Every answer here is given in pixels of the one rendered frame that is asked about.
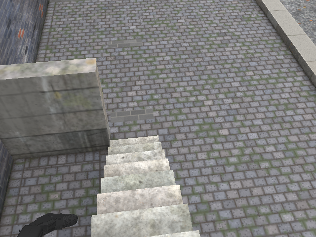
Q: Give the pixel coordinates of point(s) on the stairs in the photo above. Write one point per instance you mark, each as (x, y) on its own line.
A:
(139, 196)

